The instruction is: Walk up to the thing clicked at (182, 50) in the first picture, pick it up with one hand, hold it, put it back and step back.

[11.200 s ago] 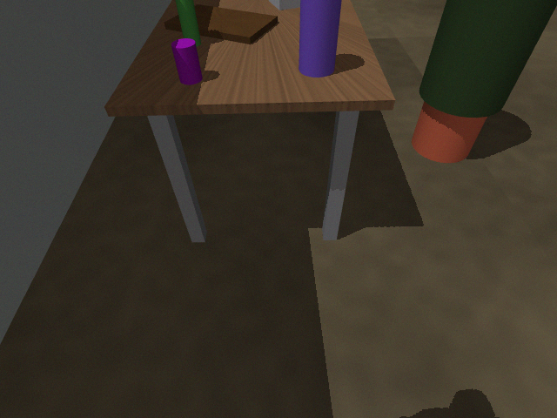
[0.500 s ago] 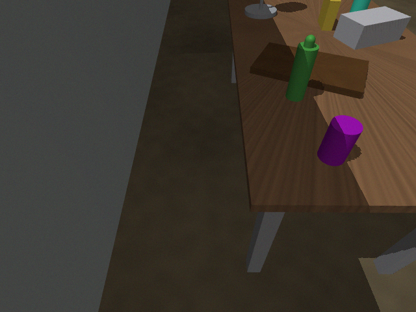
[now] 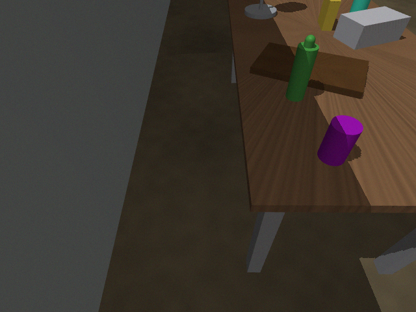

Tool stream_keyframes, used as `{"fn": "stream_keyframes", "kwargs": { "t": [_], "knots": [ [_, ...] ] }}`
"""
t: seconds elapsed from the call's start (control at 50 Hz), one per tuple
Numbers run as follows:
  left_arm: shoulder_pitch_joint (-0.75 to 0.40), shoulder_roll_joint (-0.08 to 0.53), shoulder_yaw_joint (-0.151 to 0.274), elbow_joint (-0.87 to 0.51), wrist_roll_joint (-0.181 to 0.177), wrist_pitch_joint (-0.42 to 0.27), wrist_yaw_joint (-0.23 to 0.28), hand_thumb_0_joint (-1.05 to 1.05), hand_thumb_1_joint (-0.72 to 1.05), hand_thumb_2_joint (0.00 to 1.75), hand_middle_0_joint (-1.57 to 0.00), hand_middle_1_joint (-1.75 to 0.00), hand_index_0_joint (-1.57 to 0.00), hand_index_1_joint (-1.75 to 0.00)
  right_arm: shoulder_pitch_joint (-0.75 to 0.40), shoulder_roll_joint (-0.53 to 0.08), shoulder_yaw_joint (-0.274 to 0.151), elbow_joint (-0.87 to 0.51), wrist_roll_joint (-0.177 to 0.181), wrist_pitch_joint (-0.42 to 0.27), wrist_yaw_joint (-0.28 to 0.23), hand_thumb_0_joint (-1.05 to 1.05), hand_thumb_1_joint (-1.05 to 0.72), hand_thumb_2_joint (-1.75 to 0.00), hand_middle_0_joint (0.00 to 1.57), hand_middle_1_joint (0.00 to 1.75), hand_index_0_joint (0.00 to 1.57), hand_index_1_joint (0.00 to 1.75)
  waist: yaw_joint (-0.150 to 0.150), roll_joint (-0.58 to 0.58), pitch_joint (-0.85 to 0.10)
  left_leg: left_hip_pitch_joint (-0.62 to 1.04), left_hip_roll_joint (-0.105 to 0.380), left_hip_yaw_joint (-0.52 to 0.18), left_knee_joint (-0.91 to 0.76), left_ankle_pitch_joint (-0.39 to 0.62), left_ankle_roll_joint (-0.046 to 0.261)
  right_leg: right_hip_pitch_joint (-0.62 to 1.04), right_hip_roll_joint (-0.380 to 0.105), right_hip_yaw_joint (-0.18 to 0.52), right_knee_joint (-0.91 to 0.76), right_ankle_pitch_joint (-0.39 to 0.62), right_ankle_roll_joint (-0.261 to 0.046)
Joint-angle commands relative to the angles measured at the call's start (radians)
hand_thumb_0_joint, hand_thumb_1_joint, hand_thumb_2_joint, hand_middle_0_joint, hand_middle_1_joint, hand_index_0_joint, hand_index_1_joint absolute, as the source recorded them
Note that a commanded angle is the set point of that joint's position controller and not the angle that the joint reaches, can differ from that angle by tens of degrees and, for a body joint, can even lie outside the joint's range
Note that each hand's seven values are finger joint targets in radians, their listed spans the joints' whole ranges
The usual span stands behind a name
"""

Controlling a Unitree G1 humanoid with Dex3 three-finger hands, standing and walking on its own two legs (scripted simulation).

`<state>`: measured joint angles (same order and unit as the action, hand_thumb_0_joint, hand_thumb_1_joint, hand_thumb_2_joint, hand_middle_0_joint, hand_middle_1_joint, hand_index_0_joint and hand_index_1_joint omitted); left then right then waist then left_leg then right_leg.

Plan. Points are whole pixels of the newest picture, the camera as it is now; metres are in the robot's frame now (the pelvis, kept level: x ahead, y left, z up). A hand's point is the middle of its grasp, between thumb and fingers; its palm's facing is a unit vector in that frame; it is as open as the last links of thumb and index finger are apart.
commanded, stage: stand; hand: right
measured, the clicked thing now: (338, 141) +0.50 -0.29 +0.03
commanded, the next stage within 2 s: rise first in 0.48 s
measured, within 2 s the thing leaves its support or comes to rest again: neither
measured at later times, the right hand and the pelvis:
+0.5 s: hand out of the picture +0.08 -0.25 -0.16, palm faces -0.03 +0.94 -0.34, open 7.4 cm; pelvis +0.00 +0.00 +0.00, yaw +0 degrees
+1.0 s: hand (364, 310) +0.17 -0.27 -0.09, palm faces +0.27 +0.89 -0.37, open 14.9 cm; pelvis +0.00 +0.00 -0.01, yaw -2 degrees
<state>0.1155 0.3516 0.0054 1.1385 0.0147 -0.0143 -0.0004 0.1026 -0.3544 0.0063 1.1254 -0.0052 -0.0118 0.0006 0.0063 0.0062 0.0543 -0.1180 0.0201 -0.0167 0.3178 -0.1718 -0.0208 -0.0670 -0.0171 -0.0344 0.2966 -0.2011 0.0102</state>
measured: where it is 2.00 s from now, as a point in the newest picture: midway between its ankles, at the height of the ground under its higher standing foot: outside the picture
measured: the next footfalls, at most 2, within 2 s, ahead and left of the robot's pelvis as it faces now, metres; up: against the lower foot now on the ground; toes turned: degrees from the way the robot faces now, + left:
none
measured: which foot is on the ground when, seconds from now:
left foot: down 0.00-1.00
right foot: down 0.00-1.00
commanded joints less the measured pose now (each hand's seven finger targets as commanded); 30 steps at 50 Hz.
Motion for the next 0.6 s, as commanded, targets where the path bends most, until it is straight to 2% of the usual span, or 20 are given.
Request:
{"fn": "stream_keyframes", "kwargs": {
  "t": [0.0,0.22,0.32,0.42,0.54,0.56,0.58],
  "knots": [
    [-0.026,0.215,0.038,-0.059,-0.005,-0.018,0.011,0.00,0.90,0.90,-0.20,-0.30,-0.20,-0.30,-0.035,-0.213,-0.038,-0.057,-0.004,-0.018,-0.011,0.00,-0.90,-0.90,0.20,0.30,0.20,0.30,-0.002,-0.002,-0.092,0.033,0.111,-0.085,-0.025,0.204,0.036,0.002,-0.126,0.091,-0.038,0.181,-0.024],
    [-0.023,0.213,0.037,-0.058,-0.004,-0.015,0.010,0.00,0.90,0.90,-0.20,-0.30,-0.20,-0.30,-0.031,-0.211,-0.036,-0.054,-0.002,-0.018,-0.012,0.00,-0.90,-0.90,0.20,0.30,0.20,0.30,-0.001,-0.008,-0.074,0.030,0.110,-0.086,-0.036,0.187,0.038,-0.012,-0.123,0.094,-0.039,0.162,-0.025],
    [-0.029,0.212,0.036,-0.064,-0.006,-0.017,0.010,0.00,0.90,0.90,-0.20,-0.30,-0.20,-0.30,-0.023,-0.209,-0.035,-0.054,-0.003,-0.020,-0.011,0.00,-0.90,-0.90,0.20,0.30,0.20,0.30,-0.004,0.001,-0.083,0.031,0.112,-0.082,-0.032,0.206,0.037,-0.002,-0.126,0.097,-0.034,0.186,-0.026],
    [-0.021,0.213,0.035,-0.059,-0.004,-0.016,0.011,0.00,0.90,0.90,-0.20,-0.30,-0.20,-0.30,-0.030,-0.214,-0.039,-0.055,-0.003,-0.016,-0.010,0.00,-0.90,-0.90,0.20,0.30,0.20,0.30,-0.004,-0.014,-0.070,0.030,0.110,-0.085,-0.032,0.165,0.035,-0.021,-0.121,0.095,-0.046,0.139,-0.025],
    [-0.027,0.220,0.037,-0.064,-0.006,-0.020,0.012,0.00,0.90,0.90,-0.20,-0.30,-0.20,-0.30,-0.021,-0.204,-0.036,-0.056,-0.003,-0.017,-0.010,0.00,-0.90,-0.90,0.20,0.30,0.20,0.30,-0.008,-0.012,-0.088,0.029,0.112,-0.079,-0.025,0.210,0.038,0.012,-0.130,0.100,-0.038,0.210,-0.025],
    [-0.026,0.222,0.038,-0.066,-0.004,-0.020,0.014,0.00,0.82,0.82,-0.12,-0.22,-0.12,-0.22,-0.022,-0.207,-0.038,-0.057,-0.004,-0.017,-0.011,0.00,-0.82,-0.82,0.12,0.22,0.12,0.22,-0.006,-0.008,-0.092,0.035,0.111,-0.080,-0.023,0.210,0.035,0.004,-0.126,0.093,-0.032,0.206,-0.025],
    [-0.377,0.050,0.021,-0.417,-0.090,-0.135,0.018,0.00,0.74,0.74,-0.06,-0.14,-0.04,-0.14,-0.373,-0.030,-0.013,-0.408,0.066,-0.089,-0.022,0.00,-0.74,-0.74,0.06,0.14,0.06,0.14,0.007,-0.074,-0.097,-0.079,-0.015,0.039,0.072,0.125,0.019,-0.159,0.003,0.000,0.077,0.143,-0.015]
  ]
}}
